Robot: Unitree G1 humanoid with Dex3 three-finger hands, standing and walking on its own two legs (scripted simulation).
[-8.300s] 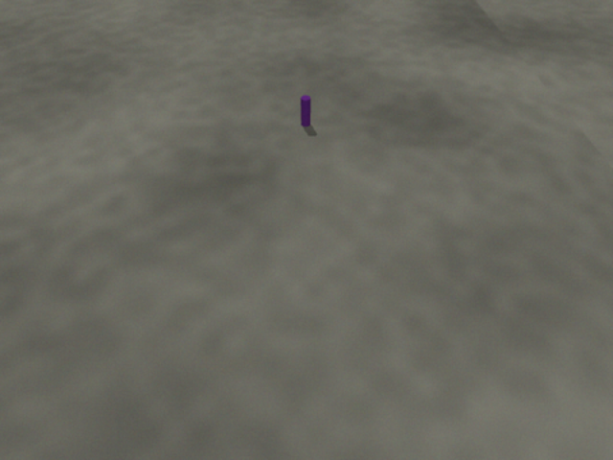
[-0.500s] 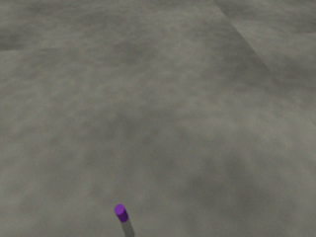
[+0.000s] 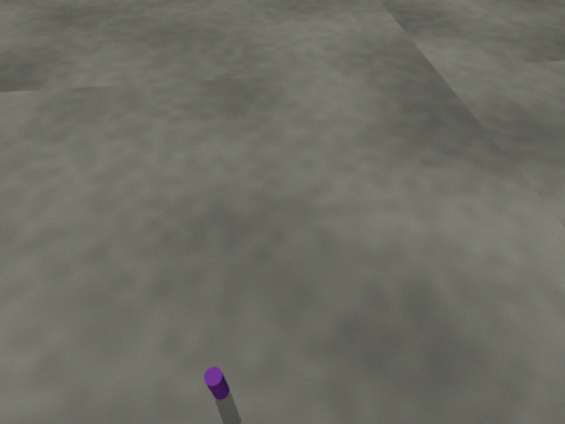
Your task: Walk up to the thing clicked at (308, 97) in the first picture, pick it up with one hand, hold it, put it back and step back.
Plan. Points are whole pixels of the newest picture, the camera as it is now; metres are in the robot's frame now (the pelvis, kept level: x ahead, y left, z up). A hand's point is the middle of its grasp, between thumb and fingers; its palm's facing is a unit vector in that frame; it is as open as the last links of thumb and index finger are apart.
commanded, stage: stand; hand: left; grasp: from the side
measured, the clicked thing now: (217, 384) +0.36 +0.22 -0.70
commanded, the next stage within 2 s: go down in 0.40 s
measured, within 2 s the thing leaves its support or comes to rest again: neither
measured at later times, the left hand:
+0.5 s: hand out of the picture +0.07 +0.26 -0.16, palm faces -0.02 -0.94 -0.35, open 7.4 cm
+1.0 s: hand out of the picture +0.14 +0.28 -0.18, palm faces +0.06 -0.94 -0.33, open 15.8 cm
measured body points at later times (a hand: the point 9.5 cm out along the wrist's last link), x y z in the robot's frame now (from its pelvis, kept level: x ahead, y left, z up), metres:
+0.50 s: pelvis +0.00 +0.00 +0.00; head +0.01 +0.00 +0.45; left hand +0.07 +0.30 -0.13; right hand +0.07 -0.30 -0.14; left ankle -0.03 +0.14 -0.75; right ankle +0.01 -0.12 -0.75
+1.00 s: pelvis -0.01 +0.02 -0.04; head +0.05 +0.03 +0.40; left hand +0.14 +0.33 -0.16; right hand +0.12 -0.24 -0.15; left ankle -0.03 +0.14 -0.75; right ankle +0.01 -0.11 -0.75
